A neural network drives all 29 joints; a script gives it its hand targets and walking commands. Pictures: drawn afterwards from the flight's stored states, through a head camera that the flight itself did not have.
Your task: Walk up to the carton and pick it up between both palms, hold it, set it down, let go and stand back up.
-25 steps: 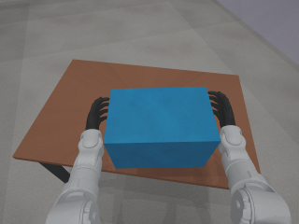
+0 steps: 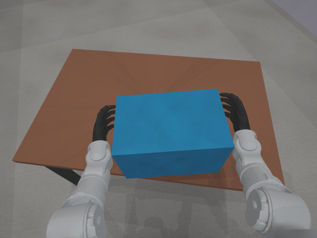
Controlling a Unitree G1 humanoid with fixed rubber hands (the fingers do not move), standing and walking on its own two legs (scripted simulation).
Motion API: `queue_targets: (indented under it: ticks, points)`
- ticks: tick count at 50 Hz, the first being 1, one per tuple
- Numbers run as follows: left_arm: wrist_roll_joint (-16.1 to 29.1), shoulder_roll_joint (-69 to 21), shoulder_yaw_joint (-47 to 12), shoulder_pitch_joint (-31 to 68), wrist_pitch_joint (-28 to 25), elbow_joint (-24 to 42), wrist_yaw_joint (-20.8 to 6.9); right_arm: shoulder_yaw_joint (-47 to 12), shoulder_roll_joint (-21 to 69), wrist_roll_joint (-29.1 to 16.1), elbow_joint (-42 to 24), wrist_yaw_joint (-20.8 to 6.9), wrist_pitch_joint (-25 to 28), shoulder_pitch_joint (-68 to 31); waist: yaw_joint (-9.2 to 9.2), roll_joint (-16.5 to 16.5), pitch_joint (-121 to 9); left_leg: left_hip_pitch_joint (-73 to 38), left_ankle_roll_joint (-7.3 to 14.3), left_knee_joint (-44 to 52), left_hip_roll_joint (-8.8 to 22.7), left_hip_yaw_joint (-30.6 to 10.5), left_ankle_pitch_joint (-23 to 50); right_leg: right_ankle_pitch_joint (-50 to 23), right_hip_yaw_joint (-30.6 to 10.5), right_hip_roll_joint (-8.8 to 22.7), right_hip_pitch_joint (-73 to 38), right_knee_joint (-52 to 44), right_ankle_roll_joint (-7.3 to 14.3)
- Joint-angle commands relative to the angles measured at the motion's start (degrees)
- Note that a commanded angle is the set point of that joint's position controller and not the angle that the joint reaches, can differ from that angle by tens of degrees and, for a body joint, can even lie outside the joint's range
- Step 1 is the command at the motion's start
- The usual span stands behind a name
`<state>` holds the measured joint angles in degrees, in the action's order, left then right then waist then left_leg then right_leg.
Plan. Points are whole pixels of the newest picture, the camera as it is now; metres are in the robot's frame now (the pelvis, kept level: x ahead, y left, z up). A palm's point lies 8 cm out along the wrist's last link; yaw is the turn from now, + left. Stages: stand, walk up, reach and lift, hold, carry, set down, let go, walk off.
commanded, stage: set down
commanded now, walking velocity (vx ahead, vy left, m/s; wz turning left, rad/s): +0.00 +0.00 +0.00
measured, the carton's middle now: (169, 136) +0.39 -0.01 -0.04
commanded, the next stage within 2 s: none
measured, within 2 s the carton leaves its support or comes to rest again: rests again in 0.52 s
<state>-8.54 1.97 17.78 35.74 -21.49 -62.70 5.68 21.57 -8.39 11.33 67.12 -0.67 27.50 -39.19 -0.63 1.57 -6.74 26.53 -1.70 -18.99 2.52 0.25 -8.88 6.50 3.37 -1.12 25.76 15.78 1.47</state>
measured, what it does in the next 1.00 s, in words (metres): stands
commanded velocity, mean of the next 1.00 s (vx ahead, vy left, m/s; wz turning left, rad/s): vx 0.00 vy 0.00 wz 0.00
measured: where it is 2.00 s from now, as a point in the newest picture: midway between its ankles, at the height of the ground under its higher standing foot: outside the picture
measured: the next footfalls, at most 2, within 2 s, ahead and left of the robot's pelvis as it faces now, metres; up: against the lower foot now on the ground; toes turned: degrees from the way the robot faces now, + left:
none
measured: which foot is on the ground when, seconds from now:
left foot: down 0.00-1.00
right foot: down 0.00-1.00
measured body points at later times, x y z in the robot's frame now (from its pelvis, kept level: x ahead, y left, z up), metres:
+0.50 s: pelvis -0.01 +0.00 -0.02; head +0.15 -0.02 +0.40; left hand +0.39 +0.17 -0.07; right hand +0.42 -0.20 -0.05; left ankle -0.02 +0.13 -0.74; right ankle -0.01 -0.10 -0.74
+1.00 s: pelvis -0.03 +0.01 -0.04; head +0.13 -0.02 +0.38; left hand +0.39 +0.16 -0.07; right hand +0.42 -0.20 -0.06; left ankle -0.02 +0.13 -0.74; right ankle -0.01 -0.10 -0.74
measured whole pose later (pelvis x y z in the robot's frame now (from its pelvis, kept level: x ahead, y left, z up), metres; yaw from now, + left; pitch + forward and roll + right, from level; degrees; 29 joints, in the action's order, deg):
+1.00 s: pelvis -0.03 +0.01 -0.04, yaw -2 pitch +33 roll -1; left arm 1.8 3.4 16.3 47.0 -39.8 -81.5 7.4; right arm 24.4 -16.2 13.5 91.2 -2.8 39.8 -56.7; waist -2.8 3.5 -13.7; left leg 56.3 -0.9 -34.5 2.9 1.7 -11.6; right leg 8.8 2.2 -0.9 56.4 31.7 1.2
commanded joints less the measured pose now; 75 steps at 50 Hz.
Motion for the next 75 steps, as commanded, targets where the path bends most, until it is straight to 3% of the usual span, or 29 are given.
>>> queue_targets:
  ticks: [1, 24, 27, 30, 38, 54, 75]
  points:
    - [-3.5, -29.48, -16.21, 33.39, -7.56, 7.02, -5.72, -14.28, 30.37, 5.67, -0.3, -7.13, 2.93, -26.58, 0.62, -2.39, -35.02, -8.29, -1.66, -2.45, -1.86, 3.26, 18.32, -23.42, 0.84, 0.63, -18.57, 5.04, -2.24]
    - [0.62, -29.1, -18.6, 36.4, -18.99, -4.18, -5.31, -12.94, 27.3, 6.8, 14.05, -8.31, 11.18, -30.54, 1.25, -1.25, -48.05, 1.85, -2.63, -11.6, -1.77, 2.61, 21.9, -27.86, 2.35, -0.54, -4.72, 12.99, -2.51]
    - [0.68, -29.36, -17.94, 31.5, -18.89, -6.43, -5.31, -13.86, 26.16, 7.72, 15.32, -9.16, 12.38, -29.84, 0.81, -2.46, -46.94, 4.73, -1.79, -12.95, -1.37, 2.97, 20.5, -30.91, 1.36, -1.4, -4.57, 13.9, -2.75]
    - [0.84, -26.64, -16.34, 32.22, -18.82, -8.51, -5.85, -12.54, 25.16, 8.81, 20.13, -9.16, 11.96, -30.59, 0.97, -3.62, -43.81, 13.68, -0.13, -11.25, -2.2, 3.45, 12.34, -27.88, 0.53, -0.6, -7.2, 15.49, -3.25]
    - [2.17, -23.34, -14.58, 34.99, -18.4, -12.7, -6.33, -9.25, 23.94, 9.92, 25.58, -9.42, 11.5, -33.5, 0.54, -5.69, -41.74, 18.13, 1.25, -12.39, -2.54, 4.67, 4.24, -18.86, 0.01, -0.42, -2.96, 16.3, -3.32]
    - [1.53, -20.58, -12.65, 36.15, -17.57, -15.56, -5.24, -4.62, 20.91, 10.94, 29.5, -10.61, 10.71, -34.24, -0.51, -3.86, -39.61, 15.34, 1.11, -13.99, -2.25, 4.7, 1.12, -8.91, 1.17, -0.59, 8.07, 15.47, -2.41]
    - [-1.15, -19.8, -9.85, 33.66, -17.37, -15.56, -4.49, -2.31, 20.18, 12.38, 28.93, -11.07, 10.11, -31.99, -0.69, -3.26, -36.26, 15.36, 1.2, -14.23, -2.1, 4.67, 0.86, -6.26, 0.97, -0.11, 10.96, 15.27, -1.99]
